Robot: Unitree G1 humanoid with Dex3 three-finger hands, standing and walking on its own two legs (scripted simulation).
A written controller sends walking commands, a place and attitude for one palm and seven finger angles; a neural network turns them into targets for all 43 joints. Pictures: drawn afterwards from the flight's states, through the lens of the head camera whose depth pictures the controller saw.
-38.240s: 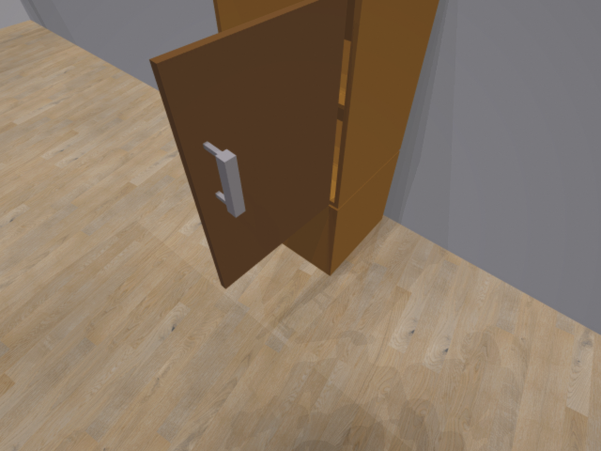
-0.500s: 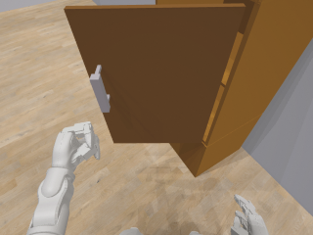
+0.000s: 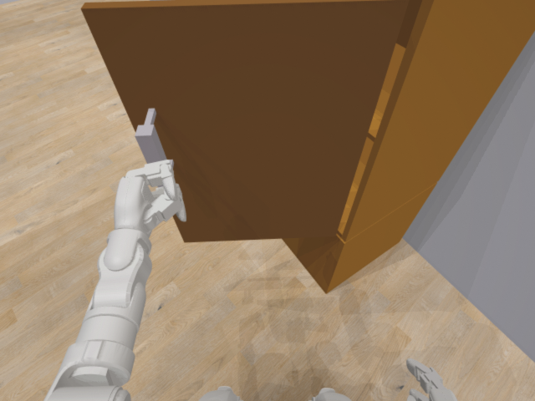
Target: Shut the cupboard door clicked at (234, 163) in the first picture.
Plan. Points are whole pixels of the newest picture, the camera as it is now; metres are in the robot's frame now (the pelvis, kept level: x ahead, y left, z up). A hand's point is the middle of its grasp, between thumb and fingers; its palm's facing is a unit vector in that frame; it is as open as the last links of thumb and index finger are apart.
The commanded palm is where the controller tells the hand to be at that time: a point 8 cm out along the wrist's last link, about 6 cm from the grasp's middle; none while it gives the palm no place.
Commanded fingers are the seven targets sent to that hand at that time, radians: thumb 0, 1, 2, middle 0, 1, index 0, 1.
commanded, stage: bring the fist close to the handle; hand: left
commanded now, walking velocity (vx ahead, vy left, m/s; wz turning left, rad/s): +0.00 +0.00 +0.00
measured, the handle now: (159, 151) +0.50 +0.21 +0.07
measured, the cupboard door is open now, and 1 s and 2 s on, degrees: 59 54 43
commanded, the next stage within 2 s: push the door shut along its arc in 0.52 s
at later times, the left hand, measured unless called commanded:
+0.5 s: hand (185, 187) +0.41 +0.15 +0.08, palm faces +0.07 -1.00 -0.01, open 3.1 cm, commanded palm +0.38 +0.20 +0.08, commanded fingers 0.00 0.90 0.90 -1.30 -1.50 -1.30 -1.50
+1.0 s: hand (192, 167) +0.46 +0.14 +0.08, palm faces -0.01 -1.00 -0.02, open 3.1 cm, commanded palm +0.44 +0.20 +0.08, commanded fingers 0.00 0.90 0.90 -1.30 -1.50 -1.30 -1.50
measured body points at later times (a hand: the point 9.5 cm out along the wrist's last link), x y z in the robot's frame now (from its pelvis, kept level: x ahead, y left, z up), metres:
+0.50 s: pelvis -0.01 +0.00 +0.00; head +0.06 -0.01 +0.44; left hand +0.40 +0.20 +0.08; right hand +0.08 -0.26 -0.12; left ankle +0.01 +0.12 -0.69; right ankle +0.02 -0.12 -0.69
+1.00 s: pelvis -0.01 +0.00 -0.01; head +0.07 -0.01 +0.43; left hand +0.45 +0.20 +0.08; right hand +0.06 -0.26 -0.13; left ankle +0.01 +0.12 -0.69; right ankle +0.02 -0.12 -0.69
